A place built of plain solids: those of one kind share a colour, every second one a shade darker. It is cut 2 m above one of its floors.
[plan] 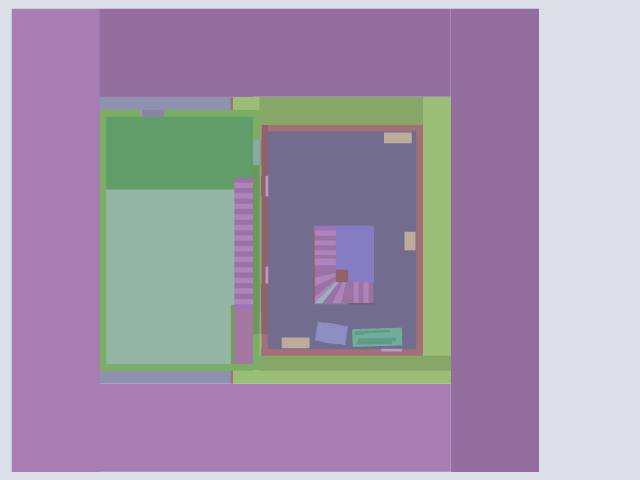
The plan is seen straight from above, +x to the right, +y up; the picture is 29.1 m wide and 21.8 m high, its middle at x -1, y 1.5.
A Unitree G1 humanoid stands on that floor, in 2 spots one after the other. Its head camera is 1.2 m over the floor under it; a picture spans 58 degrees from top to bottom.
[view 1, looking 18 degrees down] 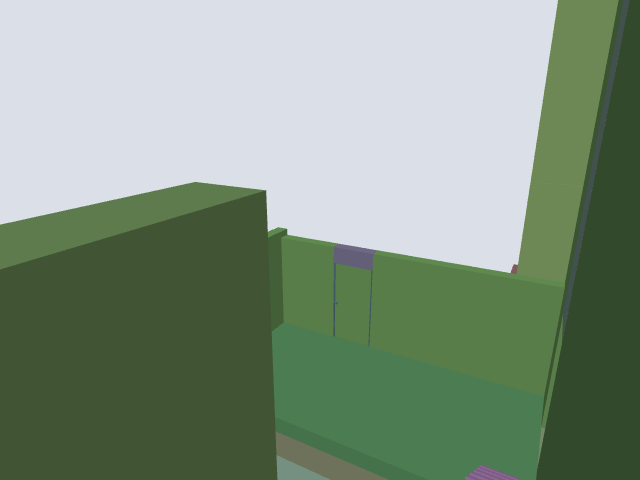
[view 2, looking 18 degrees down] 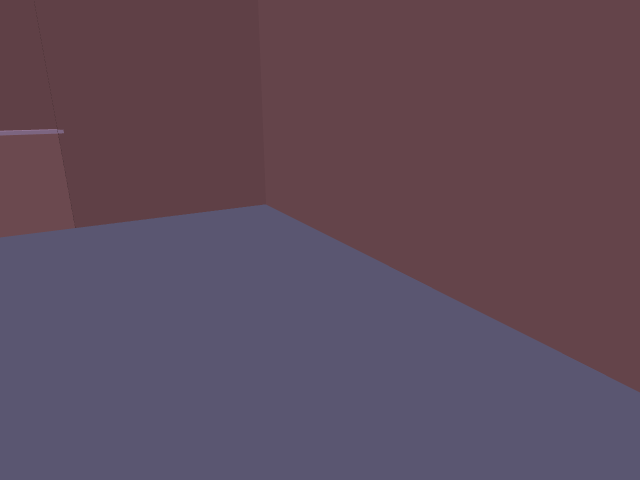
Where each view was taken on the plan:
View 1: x -4.47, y -2.02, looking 119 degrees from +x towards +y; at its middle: nothing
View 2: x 1.35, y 4.45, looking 150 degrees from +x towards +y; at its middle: floor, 3.88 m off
